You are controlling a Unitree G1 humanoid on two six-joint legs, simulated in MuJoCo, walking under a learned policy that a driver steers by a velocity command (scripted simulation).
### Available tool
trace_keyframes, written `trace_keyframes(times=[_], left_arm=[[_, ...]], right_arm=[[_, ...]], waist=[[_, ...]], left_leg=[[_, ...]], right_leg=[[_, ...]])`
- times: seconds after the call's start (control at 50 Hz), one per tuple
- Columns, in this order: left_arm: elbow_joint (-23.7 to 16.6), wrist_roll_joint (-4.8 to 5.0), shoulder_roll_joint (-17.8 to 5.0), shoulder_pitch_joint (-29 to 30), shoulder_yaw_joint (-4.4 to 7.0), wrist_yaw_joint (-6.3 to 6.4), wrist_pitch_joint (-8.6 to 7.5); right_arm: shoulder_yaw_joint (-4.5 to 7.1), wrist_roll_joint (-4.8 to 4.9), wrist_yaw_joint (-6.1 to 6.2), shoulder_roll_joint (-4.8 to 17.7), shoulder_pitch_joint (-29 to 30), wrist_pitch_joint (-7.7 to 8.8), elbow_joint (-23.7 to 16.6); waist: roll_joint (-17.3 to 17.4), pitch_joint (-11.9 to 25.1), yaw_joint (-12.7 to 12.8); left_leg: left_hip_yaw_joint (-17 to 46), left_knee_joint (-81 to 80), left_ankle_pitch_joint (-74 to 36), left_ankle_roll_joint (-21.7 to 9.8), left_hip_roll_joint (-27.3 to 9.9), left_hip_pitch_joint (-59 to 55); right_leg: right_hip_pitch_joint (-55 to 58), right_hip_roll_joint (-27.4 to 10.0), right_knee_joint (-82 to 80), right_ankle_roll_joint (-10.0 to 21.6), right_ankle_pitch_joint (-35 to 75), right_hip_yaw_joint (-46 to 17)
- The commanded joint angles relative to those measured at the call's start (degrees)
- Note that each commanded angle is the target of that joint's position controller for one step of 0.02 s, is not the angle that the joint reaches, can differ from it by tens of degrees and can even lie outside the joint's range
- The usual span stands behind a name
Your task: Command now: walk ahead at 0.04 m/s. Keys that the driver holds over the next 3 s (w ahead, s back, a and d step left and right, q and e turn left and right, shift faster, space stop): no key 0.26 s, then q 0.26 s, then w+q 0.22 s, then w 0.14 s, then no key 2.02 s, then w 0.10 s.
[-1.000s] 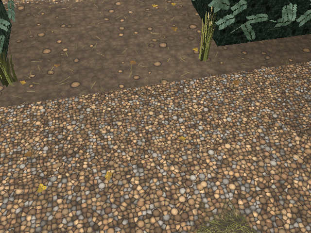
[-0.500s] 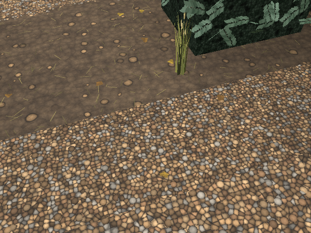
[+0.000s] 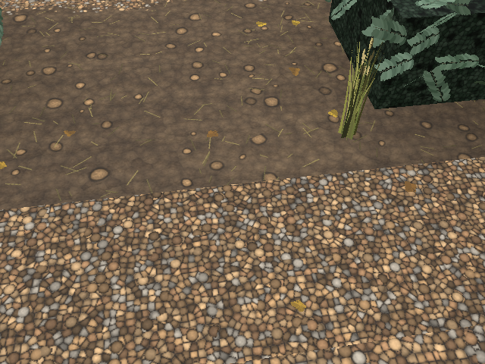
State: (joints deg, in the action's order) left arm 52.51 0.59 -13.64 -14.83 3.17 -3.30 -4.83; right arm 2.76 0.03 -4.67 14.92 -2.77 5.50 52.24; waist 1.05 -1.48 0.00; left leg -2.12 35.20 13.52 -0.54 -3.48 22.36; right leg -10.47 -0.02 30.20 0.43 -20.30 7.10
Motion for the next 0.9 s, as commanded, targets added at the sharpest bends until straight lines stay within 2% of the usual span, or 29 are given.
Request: trace_keyframes(times=[0.02, 0.26, 0.3, 0.32, 0.36, 0.38, 0.4, 0.42, 0.44, 0.46, 0.48, 0.5, 0.52, 0.54, 0.56, 0.58, 0.6, 0.62, 0.64, 0.66, 0.68, 0.7, 0.72, 0.74, 0.78, 0.8, 0.84, 0.86, 0.9], left_arm=[[-1.67, -0.04, -6.09, -2.93, 1.54, 0.06, -0.65], [0.7, -0.36, -6.86, -3.06, 1.87, -0.4, -0.54], [0.37, -0.63, -8.17, -3.24, 2.44, 0.22, -0.56], [-0.55, -0.82, -9.21, -3.01, 2.98, 1.28, -0.66], [-2.28, -1.0, -9.66, -3.27, 3.53, 3.63, -0.83], [-2.3, -1.14, -9.36, -5.19, 3.63, 4.52, -0.87], [-1.97, -1.35, -9.19, -7.39, 3.74, 5.19, -0.83], [-1.66, -1.98, -9.13, -7.85, 3.78, 5.79, -0.78], [-1.72, -2.84, -9.48, -7.02, 4.0, 6.58, -0.91], [-2.25, -2.96, -10.25, -5.69, 4.45, 7.27, -1.06], [-2.94, -2.55, -10.74, -2.65, 4.64, 7.6, -1.11], [-3.84, -2.06, -11.19, 0.69, 4.69, 7.55, -0.93], [-4.43, -1.98, -11.69, 2.82, 4.75, 7.35, -0.56], [-4.06, -3.03, -12.01, 2.07, 4.69, 6.88, -0.08], [-2.73, -4.47, -10.78, -0.82, 4.18, 6.24, 0.21], [-1.51, -6.01, -7.55, -3.75, 3.16, 5.61, 0.15], [-5.74, -6.34, -1.63, -1.88, 1.09, 4.41, -0.81], [-6.41, -5.06, -1.97, 5.82, 0.32, 1.57, -1.29], [-6.33, -3.95, -1.83, 9.52, -0.18, 0.82, -1.99], [-4.77, -4.24, -6.05, 8.62, 1.12, 1.56, -2.33], [-4.1, -5.32, -7.29, 6.3, 1.55, 2.48, -2.34], [-3.6, -6.24, -6.14, 5.66, 1.23, 3.04, -1.96], [-3.51, -6.84, -3.99, 5.2, 0.57, 3.43, -1.42], [-3.16, -6.61, -3.66, 4.73, 0.44, 3.49, -0.87], [-2.38, -5.55, -2.04, 4.37, -0.5, 2.59, 0.28], [-2.23, -5.26, -1.66, 5.37, -0.84, 2.08, 0.76], [-2.9, -5.36, -1.45, 8.62, -1.28, 1.63, 1.09], [-3.17, -4.95, -1.68, 10.35, -1.21, 1.81, 0.88], [-3.63, -4.65, -2.38, 12.87, -1.02, 2.17, 0.19]], right_arm=[[2.0, 0.23, 0.43, 7.58, 0.06, 0.39, -1.74], [2.67, 0.34, 1.63, 7.39, 0.3, 0.3, 2.04], [2.96, 0.1, 2.16, 8.02, 0.78, 0.29, 2.15], [3.29, -0.28, 3.0, 8.67, 2.48, 0.36, 0.95], [3.29, -0.87, 4.98, 8.01, 4.55, 0.56, -1.17], [3.13, -1.03, 5.58, 7.1, 4.03, 0.62, -1.51], [2.88, -1.23, 5.87, 5.82, 3.05, 0.7, -1.81], [2.54, -1.5, 6.07, 4.07, 1.58, 0.6, -1.98], [2.32, -1.58, 6.18, 3.09, 1.12, 0.21, -2.33], [2.09, -1.89, 6.08, 2.59, 1.55, -0.11, -3.04], [1.97, -2.17, 5.69, 2.28, 1.47, -0.12, -3.34], [1.96, -1.77, 4.99, 2.01, 1.18, 0.22, -3.24], [2.01, -1.25, 4.06, 1.78, 0.45, 0.79, -3.15], [2.81, -0.83, 3.58, 3.27, -1.89, 1.38, -2.85], [3.97, -1.5, 3.76, 5.56, -4.98, 1.95, -2.52], [5.04, -3.13, 4.47, 7.8, -10.14, 2.48, -1.55], [5.22, -3.41, 5.82, 11.3, -21.22, 2.96, -0.41], [4.64, -5.1, 5.17, 10.52, -33.65, 3.44, 4.09], [3.81, -4.33, 4.03, 8.56, -30.37, 4.04, 4.02], [2.55, -3.26, 3.3, 4.92, -24.55, 3.44, 2.89], [1.2, -2.84, 2.74, 2.17, -20.57, 2.89, 1.94], [0.33, -2.83, 2.48, 1.1, -16.61, 2.31, 0.98], [-0.25, -2.82, 2.59, 0.76, -13.52, 1.81, -0.57], [-0.41, -2.83, 2.87, 1.44, -12.14, 1.69, -1.2], [0.04, -3.27, 2.7, 4.15, -12.73, 2.08, -0.67], [0.07, -3.45, 2.26, 4.31, -15.2, 2.18, 0.61], [0.24, -3.65, 1.14, 4.04, -22.05, 2.06, 3.76], [0.16, -3.5, 0.74, 3.35, -24.69, 1.99, 4.95], [0.46, -3.63, 0.4, 3.56, -27.49, 1.37, 6.22]], waist=[[1.48, 6.41, -0.84], [-1.07, 3.03, -0.94], [-1.22, 2.85, -0.2], [-1.54, 3.31, 0.4], [-3.41, 3.72, 1.7], [-5.04, 2.64, 2.54], [-7.22, 0.9, 3.2], [-9.62, -1.54, 2.94], [-10.25, -3.68, 3.05], [-8.8, -4.55, 3.03], [-7.34, -5.07, 2.01], [-6.71, -4.88, 0.97], [-7.16, -3.55, 0.21], [-7.24, -1.82, -0.44], [-6.43, -0.8, -1.26], [-2.68, 0.65, -2.79], [10.08, 7.61, -6.36], [7.35, 3.1, -13.63], [3.99, -5.45, -12.41], [0.52, -4.2, -9.22], [0.97, -2.36, -5.83], [1.22, -4.42, -2.96], [1.76, -5.2, -1.12], [0.77, -4.87, -0.1], [1.02, -4.9, 0.22], [1.46, -5.31, -0.65], [3.0, -5.57, -3.27], [3.36, -5.75, -4.32], [2.84, -6.0, -5.65]], left_leg=[[3.19, -2.49, -20.84, -3.62, -2.7, -10.31], [1.47, -3.21, -13.56, -2.27, 0.04, -9.41], [1.93, -2.92, -14.18, -3.09, 0.8, -6.87], [2.08, -1.87, -15.17, -3.9, 1.25, -5.01], [2.21, 0.49, -14.65, -4.46, 2.26, -0.56], [1.43, 1.91, -11.02, -3.83, 2.92, 2.41], [0.46, 3.34, -4.53, -2.8, 3.25, 5.87], [-0.05, 5.94, 4.85, -1.84, 2.66, 9.02], [0.87, 8.53, 12.49, -1.37, 1.22, 11.25], [1.29, 9.22, 15.09, -1.18, 0.03, 10.77], [0.21, 6.18, 12.44, -1.08, -0.05, 8.01], [-2.48, 1.89, 5.04, -1.06, 1.6, 3.32], [-4.97, -1.37, -2.02, -1.39, 4.26, -2.73], [-6.56, -3.16, -5.65, -2.46, 7.13, -9.71], [-5.73, -4.17, -4.87, -4.04, 8.4, -15.63], [0.32, -5.62, -2.79, -7.18, 5.93, -22.21], [30.5, -13.85, 3.61, -19.69, -8.54, -36.62], [44.79, -24.91, 15.55, -21.96, -14.9, -42.02], [41.98, -25.64, 20.31, -20.3, -15.68, -37.73], [37.38, -25.01, 17.78, -18.79, -13.71, -33.17], [33.32, -25.37, 15.69, -18.27, -11.43, -28.06], [30.51, -26.73, 15.3, -17.64, -10.47, -21.09], [28.24, -29.28, 14.91, -16.51, -9.08, -15.71], [25.64, -30.95, 13.27, -15.65, -8.02, -12.39], [18.89, -31.6, 7.31, -14.09, -5.56, -7.16], [16.8, -31.16, 5.45, -13.9, -4.76, -6.78], [16.67, -29.71, 3.12, -14.65, -5.82, -10.45], [17.39, -28.76, 1.61, -15.1, -6.9, -13.11], [18.19, -26.82, -2.6, -15.76, -8.08, -17.99]], right_leg=[[-3.32, -2.52, -3.02, 1.18, 13.94, -2.37], [-4.41, -4.24, -3.0, 1.61, 10.16, -3.0], [-2.33, -4.72, -2.53, 2.28, 9.98, -2.43], [-1.06, -5.54, -2.3, 3.61, 10.82, -2.99], [1.88, -9.74, -3.81, 7.87, 13.05, -6.76], [3.8, -13.73, -5.93, 11.01, 15.05, -10.01], [6.28, -18.72, -8.59, 14.4, 17.37, -13.76], [7.93, -23.91, -11.11, 17.0, 19.82, -16.84], [8.92, -26.54, -12.98, 16.99, 19.73, -17.23], [9.19, -26.24, -14.16, 15.16, 18.42, -15.55], [8.0, -24.02, -14.54, 12.46, 16.44, -12.15], [5.75, -20.99, -13.23, 10.36, 15.33, -8.37], [3.03, -18.47, -10.9, 9.23, 16.07, -5.41], [-0.13, -17.7, -9.07, 8.7, 12.23, -3.47], [-3.43, -16.73, -5.05, 7.61, 4.54, -1.47], [-8.42, -14.1, 3.99, 5.7, -2.74, 1.45], [-23.04, -3.53, 22.71, 0.88, -15.07, 3.46], [-36.76, -1.46, 31.92, 2.58, -19.99, -9.39], [-44.25, -3.97, 34.52, 4.5, -14.65, -14.11], [-40.0, -5.09, 35.7, 5.27, -11.24, -13.69], [-33.93, -5.32, 34.98, 6.22, -9.61, -13.3], [-29.65, -6.1, 33.58, 6.25, -9.51, -12.64], [-25.87, -5.85, 31.28, 5.9, -6.19, -12.24], [-22.44, -5.18, 28.11, 5.01, -3.23, -11.2], [-16.31, -4.27, 20.87, 2.9, 5.59, -8.61], [-15.19, -3.89, 16.8, 1.97, 9.52, -7.57], [-16.6, -3.64, 9.68, 0.37, 14.18, -7.09], [-18.19, -3.7, 7.42, -0.1, 15.41, -7.44], [-20.16, -3.3, 2.54, -0.15, 16.64, -7.83]])
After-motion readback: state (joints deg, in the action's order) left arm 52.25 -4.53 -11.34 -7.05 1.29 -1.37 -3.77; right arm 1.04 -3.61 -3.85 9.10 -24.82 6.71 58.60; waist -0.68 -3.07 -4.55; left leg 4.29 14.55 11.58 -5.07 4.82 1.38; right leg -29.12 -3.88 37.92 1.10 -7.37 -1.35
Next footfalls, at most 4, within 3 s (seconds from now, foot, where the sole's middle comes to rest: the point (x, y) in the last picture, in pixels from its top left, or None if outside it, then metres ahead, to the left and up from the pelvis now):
1.04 right None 0.36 -0.03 -0.77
1.34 left None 0.28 0.19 -0.77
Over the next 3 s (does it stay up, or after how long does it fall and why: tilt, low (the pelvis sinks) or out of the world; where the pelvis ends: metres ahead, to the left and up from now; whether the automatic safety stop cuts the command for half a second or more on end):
stays up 0.30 0.07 0.01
